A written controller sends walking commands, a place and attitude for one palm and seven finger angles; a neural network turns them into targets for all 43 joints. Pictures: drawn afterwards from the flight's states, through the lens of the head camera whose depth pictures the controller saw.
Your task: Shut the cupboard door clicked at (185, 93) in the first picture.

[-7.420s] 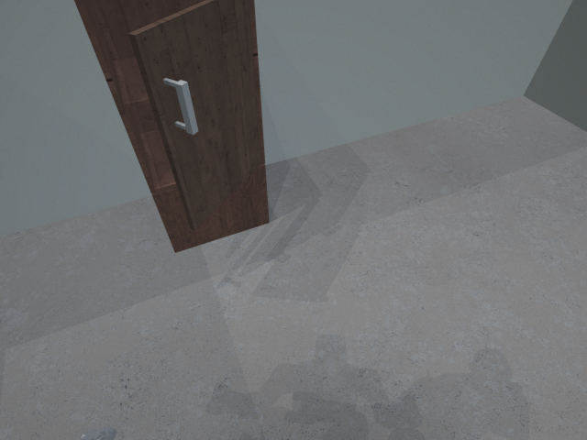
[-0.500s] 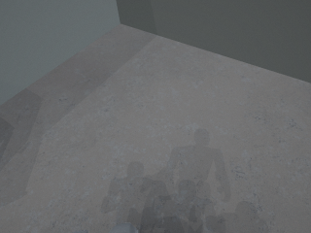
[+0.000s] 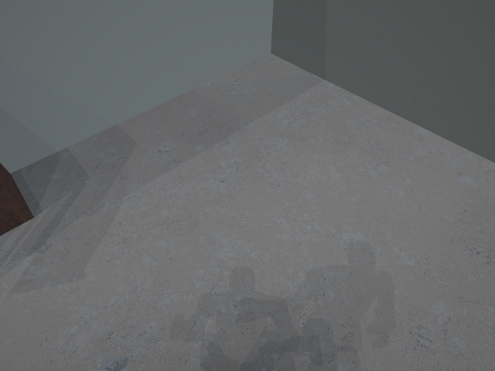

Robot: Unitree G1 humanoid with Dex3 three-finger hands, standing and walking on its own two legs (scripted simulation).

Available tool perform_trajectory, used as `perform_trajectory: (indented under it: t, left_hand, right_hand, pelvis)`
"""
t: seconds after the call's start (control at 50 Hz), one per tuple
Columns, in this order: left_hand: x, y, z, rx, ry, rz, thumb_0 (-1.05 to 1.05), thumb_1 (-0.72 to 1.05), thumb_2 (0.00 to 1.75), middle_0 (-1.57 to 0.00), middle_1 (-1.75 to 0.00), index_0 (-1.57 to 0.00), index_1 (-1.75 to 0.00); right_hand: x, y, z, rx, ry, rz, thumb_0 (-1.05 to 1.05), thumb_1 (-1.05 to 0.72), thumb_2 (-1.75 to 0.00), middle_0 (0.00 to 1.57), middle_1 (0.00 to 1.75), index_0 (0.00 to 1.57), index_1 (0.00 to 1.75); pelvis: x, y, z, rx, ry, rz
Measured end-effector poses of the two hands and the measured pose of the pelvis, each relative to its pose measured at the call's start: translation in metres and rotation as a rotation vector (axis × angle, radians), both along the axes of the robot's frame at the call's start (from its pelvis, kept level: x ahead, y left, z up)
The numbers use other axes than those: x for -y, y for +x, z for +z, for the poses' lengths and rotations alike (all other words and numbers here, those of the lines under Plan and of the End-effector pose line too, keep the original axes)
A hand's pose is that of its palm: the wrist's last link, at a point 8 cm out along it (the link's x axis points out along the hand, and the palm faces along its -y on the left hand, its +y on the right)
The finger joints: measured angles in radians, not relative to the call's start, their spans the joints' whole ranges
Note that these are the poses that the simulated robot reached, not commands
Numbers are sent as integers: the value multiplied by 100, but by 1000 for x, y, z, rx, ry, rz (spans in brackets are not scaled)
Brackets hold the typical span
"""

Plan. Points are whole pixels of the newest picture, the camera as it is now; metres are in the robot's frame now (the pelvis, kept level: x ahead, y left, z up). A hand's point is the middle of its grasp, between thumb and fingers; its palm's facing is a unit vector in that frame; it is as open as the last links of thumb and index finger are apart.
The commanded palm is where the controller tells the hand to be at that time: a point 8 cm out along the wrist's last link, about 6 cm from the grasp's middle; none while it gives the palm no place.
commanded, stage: walk to a spot facing it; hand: left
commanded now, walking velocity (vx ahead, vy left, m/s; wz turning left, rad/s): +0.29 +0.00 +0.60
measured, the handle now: out of the picture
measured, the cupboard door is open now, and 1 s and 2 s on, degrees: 37 37 37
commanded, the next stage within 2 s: turn to face it in 1.54 s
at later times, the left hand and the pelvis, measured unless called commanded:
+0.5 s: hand out of the picture -0.02 +0.15 -0.17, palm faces +0.42 -0.88 -0.21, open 7.4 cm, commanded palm none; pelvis +0.16 +0.04 -0.02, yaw +21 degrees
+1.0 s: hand (116, 238) +0.42 +0.33 -0.14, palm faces +0.43 -0.88 -0.20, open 7.4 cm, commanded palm none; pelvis +0.37 +0.10 -0.01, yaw +30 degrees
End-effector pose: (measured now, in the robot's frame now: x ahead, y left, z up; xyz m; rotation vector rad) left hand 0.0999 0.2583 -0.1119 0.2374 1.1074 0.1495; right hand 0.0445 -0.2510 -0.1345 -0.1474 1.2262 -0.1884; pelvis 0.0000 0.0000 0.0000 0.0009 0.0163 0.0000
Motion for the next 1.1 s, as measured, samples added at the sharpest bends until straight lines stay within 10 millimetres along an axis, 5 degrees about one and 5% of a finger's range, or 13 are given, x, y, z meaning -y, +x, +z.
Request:
perform_trajectory:
  t: [0.1,0.26,0.34,0.42,0.52,0.6,0.78,1.0,1.04,1.1]
  left_hand:
    - [21,-11,5,59,14,91,1,91,90,-20,-30,-20,-30]
    - [47,-80,2,-168,-19,284,1,91,90,-20,-30,-20,-30]
    - [62,-113,-5,-295,-64,390,1,91,90,-20,-30,-20,-30]
    - [71,-135,-12,-418,-119,490,1,91,90,-20,-30,-20,-30]
    - [56,-135,-32,-521,-182,578,1,91,90,-20,-30,-20,-30]
    - [12,-80,-41,-416,-154,606,1,91,90,-20,-30,-20,-30]
    - [-75,110,-15,-2,-80,524,1,91,90,-20,-30,-19,-30]
    - [-108,289,-4,137,-39,422,1,91,90,-20,-30,-19,-30]
    - [-108,310,-6,166,-24,431,1,91,90,-20,-30,-19,-30]
    - [-102,311,-5,158,-29,494,0,91,90,-20,-30,-20,-30]
  right_hand:
    - [21,21,-15,-69,16,72,0,-91,-90,20,30,20,30]
    - [18,120,0,-29,33,208,0,-91,-90,20,30,19,30]
    - [-9,184,-1,-14,35,314,0,-92,-90,20,29,19,30]
    - [-57,258,-4,33,45,440,0,-92,-90,20,29,19,30]
    - [-123,342,-13,171,35,547,0,-91,-90,20,29,19,30]
    - [-147,365,-6,182,21,562,0,-91,-90,20,30,20,30]
    - [-153,370,10,58,8,510,0,-93,-90,20,30,20,30]
    - [-122,380,-12,-203,-15,400,0,-92,-90,20,30,20,30]
    - [-118,389,-20,-266,-17,408,0,-91,-90,20,30,20,30]
    - [-121,420,-19,-303,-18,451,0,-91,-90,20,30,20,30]
  pelvis:
    - [19,20,-4,13,13,92]
    - [20,67,10,19,45,207]
    - [11,93,6,17,40,262]
    - [-7,122,-3,10,29,312]
    - [-47,165,-27,11,7,377]
    - [-65,189,-23,34,17,402]
    - [-90,255,4,26,13,468]
    - [-100,369,-6,11,28,519]
    - [-100,389,-13,22,23,545]
    - [-104,413,-9,38,23,584]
